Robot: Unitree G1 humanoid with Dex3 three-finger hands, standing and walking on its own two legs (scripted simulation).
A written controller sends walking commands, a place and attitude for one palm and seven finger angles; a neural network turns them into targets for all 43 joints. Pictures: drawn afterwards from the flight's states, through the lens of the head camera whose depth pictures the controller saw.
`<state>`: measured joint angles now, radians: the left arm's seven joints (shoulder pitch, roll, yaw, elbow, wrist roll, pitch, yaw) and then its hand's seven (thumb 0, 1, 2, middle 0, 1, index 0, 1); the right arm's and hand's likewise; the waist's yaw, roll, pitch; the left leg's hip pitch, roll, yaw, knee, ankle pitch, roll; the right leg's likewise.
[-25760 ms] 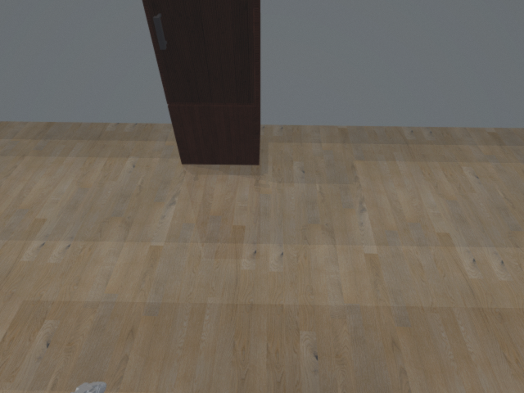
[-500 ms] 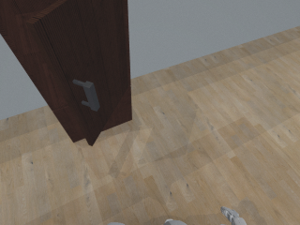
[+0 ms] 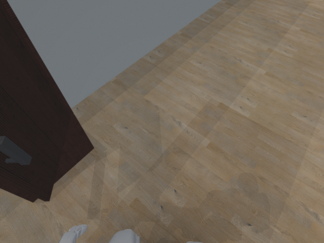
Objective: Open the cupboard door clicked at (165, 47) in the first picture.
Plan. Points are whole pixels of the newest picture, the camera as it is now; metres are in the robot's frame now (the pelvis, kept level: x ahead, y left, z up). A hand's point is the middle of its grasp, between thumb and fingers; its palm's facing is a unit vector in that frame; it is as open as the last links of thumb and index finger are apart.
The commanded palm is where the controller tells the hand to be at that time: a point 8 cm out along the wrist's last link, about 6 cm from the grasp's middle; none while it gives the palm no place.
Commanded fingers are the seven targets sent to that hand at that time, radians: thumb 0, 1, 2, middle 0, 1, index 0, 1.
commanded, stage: walk to a spot facing it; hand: left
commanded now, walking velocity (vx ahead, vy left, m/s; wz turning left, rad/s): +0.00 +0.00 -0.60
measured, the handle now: (5, 152) +0.32 +0.42 -0.01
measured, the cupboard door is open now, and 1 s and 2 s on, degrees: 42 42 42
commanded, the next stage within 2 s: turn to face it in 1.78 s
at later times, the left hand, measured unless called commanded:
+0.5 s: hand (116, 214) +0.21 +0.14 -0.16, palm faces -0.28 -0.93 -0.24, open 7.4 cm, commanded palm none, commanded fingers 0.00 0.90 0.90 -0.20 -0.30 -0.20 -0.30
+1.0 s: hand (159, 143) +0.44 +0.02 -0.16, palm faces -0.56 -0.81 -0.17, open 7.4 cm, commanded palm none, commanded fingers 0.00 0.90 0.90 -0.20 -0.30 -0.20 -0.30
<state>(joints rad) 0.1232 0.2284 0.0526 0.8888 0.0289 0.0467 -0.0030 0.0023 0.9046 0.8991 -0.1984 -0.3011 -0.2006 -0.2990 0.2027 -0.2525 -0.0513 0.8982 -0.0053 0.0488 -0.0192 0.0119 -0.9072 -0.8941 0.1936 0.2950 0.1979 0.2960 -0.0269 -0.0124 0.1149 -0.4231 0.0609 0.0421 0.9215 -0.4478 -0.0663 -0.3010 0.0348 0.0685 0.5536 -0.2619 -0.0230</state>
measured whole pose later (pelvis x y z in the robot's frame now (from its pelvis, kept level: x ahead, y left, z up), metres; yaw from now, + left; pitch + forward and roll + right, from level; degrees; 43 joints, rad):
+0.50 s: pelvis +0.06 -0.03 -0.01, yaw -18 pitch +0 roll -1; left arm 0.18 0.22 0.07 0.92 0.02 -0.01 -0.03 0.00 0.91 0.90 -0.20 -0.30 -0.20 -0.30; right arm 0.30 -0.25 -0.05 0.96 -0.02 0.04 0.00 0.01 -0.90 -0.89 0.20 0.30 0.20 0.30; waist -0.01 0.04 0.08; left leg -0.37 0.14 0.09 1.02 -0.53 -0.06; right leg -0.27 -0.01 -0.09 0.62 -0.35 -0.03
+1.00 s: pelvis +0.25 -0.08 +0.01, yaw -35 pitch +1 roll +0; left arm 0.13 0.23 0.08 0.96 0.03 0.01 -0.06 0.01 0.91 0.90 -0.19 -0.30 -0.19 -0.30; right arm 0.35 -0.16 -0.01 0.98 -0.03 -0.07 -0.01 0.01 -0.91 -0.89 0.20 0.30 0.20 0.30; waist 0.00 -0.03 0.07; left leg -0.12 0.10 0.24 0.39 -0.29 -0.01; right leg -0.60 -0.08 -0.06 1.04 -0.24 0.00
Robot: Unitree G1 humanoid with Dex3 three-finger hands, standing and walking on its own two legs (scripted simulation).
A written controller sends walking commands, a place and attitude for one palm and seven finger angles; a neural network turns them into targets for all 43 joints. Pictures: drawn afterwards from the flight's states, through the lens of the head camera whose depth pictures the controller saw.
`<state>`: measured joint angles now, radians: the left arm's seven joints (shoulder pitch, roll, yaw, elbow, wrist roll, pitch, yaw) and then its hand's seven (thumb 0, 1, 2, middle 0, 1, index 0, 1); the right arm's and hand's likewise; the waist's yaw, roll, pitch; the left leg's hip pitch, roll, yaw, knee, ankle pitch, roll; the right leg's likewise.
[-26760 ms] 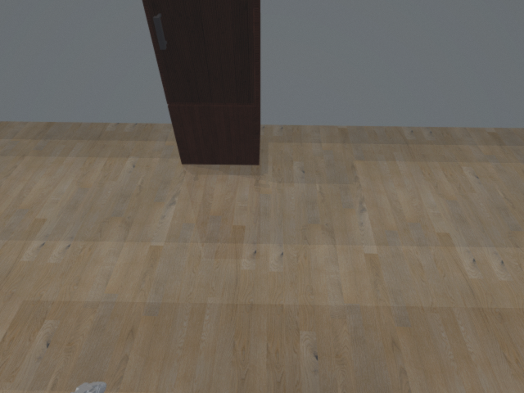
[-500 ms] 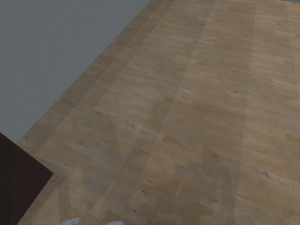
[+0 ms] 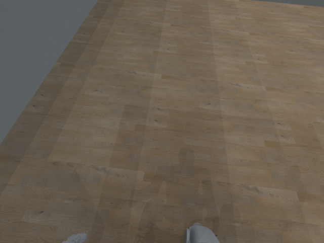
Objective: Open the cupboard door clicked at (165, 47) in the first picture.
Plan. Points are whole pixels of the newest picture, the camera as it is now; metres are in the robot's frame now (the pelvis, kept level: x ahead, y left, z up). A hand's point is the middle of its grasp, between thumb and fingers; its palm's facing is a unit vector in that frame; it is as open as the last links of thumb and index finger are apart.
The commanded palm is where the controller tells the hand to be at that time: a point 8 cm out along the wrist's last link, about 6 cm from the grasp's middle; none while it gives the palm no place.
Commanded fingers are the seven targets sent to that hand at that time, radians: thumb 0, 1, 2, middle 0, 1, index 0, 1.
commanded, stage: walk to a spot facing it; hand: left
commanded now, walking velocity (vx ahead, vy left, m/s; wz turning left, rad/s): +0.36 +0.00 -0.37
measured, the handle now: out of the picture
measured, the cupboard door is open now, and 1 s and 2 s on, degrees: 42 42 42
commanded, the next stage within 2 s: turn to face it in 0.78 s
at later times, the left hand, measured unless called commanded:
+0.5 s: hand (128, 190) +0.29 +0.12 -0.17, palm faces -0.08 -0.97 -0.22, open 7.2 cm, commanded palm none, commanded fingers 0.00 0.90 0.90 -0.20 -0.30 -0.20 -0.30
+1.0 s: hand (147, 114) +0.60 +0.09 -0.17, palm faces -0.21 -0.95 -0.21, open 7.3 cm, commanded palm none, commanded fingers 0.00 0.90 0.90 -0.20 -0.30 -0.20 -0.30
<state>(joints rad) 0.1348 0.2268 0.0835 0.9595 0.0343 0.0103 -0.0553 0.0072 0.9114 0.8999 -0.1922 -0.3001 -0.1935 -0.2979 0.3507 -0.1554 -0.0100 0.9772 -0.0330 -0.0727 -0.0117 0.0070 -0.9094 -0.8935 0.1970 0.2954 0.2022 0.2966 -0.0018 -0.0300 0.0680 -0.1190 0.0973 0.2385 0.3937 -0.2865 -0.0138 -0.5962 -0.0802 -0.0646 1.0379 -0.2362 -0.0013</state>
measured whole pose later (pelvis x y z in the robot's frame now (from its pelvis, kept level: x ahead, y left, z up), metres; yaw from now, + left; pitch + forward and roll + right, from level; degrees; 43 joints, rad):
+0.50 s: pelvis +0.25 -0.07 +0.00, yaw -7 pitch +1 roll +0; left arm 0.29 0.20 0.06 1.07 0.01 -0.07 0.00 -0.02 0.95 0.90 -0.20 -0.30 -0.20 -0.30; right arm 0.17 -0.17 -0.05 0.99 -0.02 -0.02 0.02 0.01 -0.91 -0.89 0.19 0.29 0.20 0.30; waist -0.01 0.00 0.04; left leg -0.57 0.14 0.07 0.86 -0.21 -0.05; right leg -0.08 0.07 -0.09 0.34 -0.29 -0.09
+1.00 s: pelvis +0.49 -0.09 +0.00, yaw -13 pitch +0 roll +1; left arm 0.18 0.21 0.07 1.04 0.03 -0.01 -0.02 0.02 0.94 0.90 -0.19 -0.30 -0.20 -0.30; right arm 0.36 -0.18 -0.03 1.07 -0.02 -0.06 -0.02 0.00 -0.94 -0.89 0.20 0.30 0.20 0.30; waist -0.02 -0.02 0.07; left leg -0.10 0.06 0.21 0.40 -0.29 0.00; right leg -0.52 -0.11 -0.07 0.75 -0.16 0.01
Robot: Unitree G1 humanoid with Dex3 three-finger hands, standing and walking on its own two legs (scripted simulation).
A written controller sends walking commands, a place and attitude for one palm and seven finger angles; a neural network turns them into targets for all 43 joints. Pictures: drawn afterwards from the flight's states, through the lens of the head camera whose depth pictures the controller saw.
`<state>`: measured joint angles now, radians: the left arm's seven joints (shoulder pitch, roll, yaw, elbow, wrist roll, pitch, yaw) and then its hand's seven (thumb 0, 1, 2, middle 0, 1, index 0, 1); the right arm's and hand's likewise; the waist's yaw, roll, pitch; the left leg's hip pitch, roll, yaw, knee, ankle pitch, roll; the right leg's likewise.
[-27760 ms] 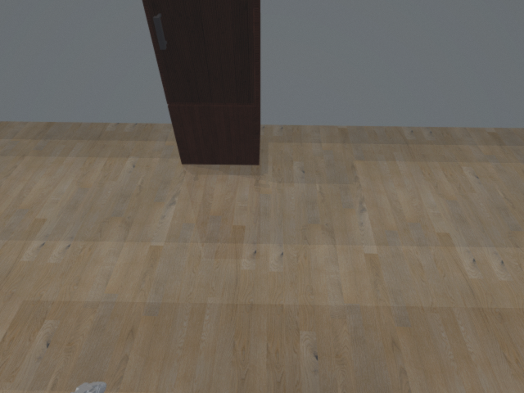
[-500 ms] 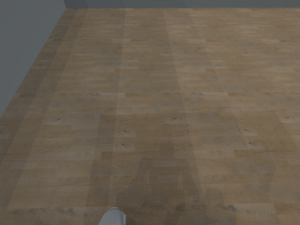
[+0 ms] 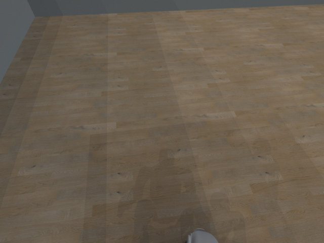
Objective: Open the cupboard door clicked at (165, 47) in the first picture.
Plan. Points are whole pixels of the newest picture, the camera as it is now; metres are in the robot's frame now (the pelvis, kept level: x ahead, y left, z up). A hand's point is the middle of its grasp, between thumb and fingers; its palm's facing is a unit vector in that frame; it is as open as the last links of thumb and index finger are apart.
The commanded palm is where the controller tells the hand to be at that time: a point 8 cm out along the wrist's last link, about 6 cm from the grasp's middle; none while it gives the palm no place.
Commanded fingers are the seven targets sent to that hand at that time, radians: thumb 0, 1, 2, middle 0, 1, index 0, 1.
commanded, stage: turn to face it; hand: left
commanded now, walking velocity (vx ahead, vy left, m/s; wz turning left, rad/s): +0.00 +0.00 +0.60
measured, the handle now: out of the picture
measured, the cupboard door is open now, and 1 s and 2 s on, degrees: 42 42 42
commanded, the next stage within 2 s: none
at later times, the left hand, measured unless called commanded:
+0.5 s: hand (90, 242) +0.15 +0.21 -0.19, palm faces +0.31 -0.93 -0.20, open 7.3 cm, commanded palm none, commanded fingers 0.00 0.90 0.90 -0.20 -0.30 -0.20 -0.30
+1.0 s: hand out of the picture +0.09 +0.12 -0.16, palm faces +0.59 -0.76 -0.26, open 7.4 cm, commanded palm none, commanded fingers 0.00 0.90 0.90 -0.20 -0.30 -0.20 -0.30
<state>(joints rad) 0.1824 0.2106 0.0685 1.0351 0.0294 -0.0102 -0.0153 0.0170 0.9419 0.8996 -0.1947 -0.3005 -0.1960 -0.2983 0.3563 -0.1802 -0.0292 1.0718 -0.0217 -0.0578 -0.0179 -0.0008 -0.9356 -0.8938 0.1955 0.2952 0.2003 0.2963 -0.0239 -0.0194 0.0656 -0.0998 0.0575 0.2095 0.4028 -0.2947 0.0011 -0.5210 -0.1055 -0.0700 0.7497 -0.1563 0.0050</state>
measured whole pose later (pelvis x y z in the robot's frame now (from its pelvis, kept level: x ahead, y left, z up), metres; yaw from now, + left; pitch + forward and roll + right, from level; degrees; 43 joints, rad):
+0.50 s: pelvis +0.11 +0.00 -0.02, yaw +17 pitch +3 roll +0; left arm 0.12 0.23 0.08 0.95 0.03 0.05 0.01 0.00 0.92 0.90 -0.20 -0.30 -0.20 -0.30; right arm 0.20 -0.19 -0.05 0.91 -0.03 0.00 0.00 0.01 -0.91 -0.89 0.19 0.29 0.20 0.30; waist -0.04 -0.06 0.03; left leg -0.42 0.04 0.08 0.68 -0.30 0.02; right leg -0.51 -0.10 -0.07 1.16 -0.47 0.08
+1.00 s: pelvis +0.17 -0.06 +0.00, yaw +37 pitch +1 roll +3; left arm 0.26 0.18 0.03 0.91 0.03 0.00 0.02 0.00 0.90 0.90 -0.20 -0.30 -0.20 -0.30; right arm 0.07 -0.25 -0.07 0.92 -0.01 0.08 0.04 0.01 -0.91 -0.89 0.19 0.29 0.20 0.30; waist 0.00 -0.01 0.12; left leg -0.45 0.02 0.06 0.94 -0.43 -0.07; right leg -0.19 -0.12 -0.24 0.52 -0.35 -0.03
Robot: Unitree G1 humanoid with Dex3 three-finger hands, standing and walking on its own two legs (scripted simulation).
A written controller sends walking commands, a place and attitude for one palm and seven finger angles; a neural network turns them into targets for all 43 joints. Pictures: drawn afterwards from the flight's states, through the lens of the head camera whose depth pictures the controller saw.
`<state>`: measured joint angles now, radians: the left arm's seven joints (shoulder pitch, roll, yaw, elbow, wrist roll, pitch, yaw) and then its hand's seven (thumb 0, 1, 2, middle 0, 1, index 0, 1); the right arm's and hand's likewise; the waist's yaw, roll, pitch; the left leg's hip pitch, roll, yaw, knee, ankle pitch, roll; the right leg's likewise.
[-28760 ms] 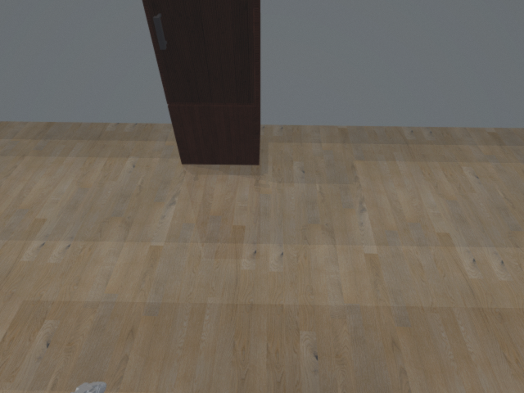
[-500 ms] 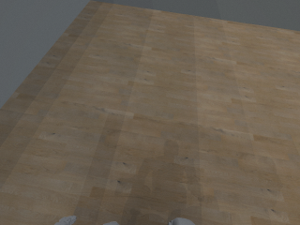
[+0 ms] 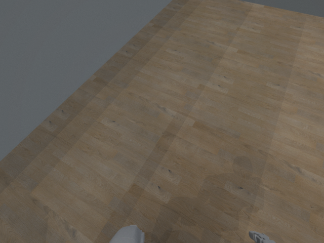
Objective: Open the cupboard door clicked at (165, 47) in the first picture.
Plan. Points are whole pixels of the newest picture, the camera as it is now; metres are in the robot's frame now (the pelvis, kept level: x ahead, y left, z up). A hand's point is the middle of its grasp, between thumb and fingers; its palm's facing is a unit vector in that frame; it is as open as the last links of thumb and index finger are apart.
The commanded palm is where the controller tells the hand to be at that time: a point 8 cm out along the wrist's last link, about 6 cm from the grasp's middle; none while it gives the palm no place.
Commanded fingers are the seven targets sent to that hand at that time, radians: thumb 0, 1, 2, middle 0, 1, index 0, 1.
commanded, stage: turn to face it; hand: left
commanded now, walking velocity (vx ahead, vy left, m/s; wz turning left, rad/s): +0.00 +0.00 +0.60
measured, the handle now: out of the picture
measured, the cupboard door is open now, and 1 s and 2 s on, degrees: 42 42 42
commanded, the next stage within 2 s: none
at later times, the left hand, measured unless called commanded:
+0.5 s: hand out of the picture +0.10 +0.22 -0.15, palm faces +0.28 -0.91 -0.31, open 7.4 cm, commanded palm none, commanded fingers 0.00 0.90 0.90 -0.20 -0.30 -0.20 -0.30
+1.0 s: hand out of the picture -0.03 +0.18 -0.19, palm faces +0.59 -0.76 -0.27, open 7.4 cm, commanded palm none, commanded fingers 0.00 0.90 0.90 -0.20 -0.30 -0.20 -0.30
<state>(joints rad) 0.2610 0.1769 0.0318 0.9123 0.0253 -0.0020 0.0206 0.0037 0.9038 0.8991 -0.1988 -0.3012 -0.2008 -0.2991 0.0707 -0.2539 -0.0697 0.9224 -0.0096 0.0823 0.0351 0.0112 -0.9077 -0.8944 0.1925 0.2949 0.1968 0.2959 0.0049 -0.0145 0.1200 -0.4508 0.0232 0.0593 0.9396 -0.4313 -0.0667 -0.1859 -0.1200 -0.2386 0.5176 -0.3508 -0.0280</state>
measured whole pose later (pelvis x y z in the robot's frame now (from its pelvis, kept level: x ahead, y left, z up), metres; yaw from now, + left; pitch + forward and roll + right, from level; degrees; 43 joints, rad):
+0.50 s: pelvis +0.04 -0.03 -0.02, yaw +17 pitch +2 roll +1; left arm 0.11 0.25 0.07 0.84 0.01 0.02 0.00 0.00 0.91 0.90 -0.20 -0.30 -0.20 -0.30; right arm 0.19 -0.23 -0.07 0.92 -0.02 0.05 0.01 0.01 -0.90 -0.89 0.20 0.30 0.20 0.30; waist -0.02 0.02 0.08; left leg -0.33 0.00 -0.09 0.60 -0.31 -0.04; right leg -0.33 -0.05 -0.03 0.62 -0.31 0.06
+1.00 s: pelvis +0.06 -0.03 -0.02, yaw +36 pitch +1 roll +1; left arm 0.21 0.27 0.08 0.94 0.02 0.07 0.02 0.01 0.91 0.90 -0.20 -0.30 -0.20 -0.30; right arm 0.10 -0.23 -0.05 0.88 -0.02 0.03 0.02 0.01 -0.91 -0.89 0.20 0.30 0.20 0.30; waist 0.01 -0.06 0.10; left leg -0.33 0.00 0.06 0.64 -0.33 0.02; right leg -0.44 -0.13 -0.08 1.09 -0.54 0.07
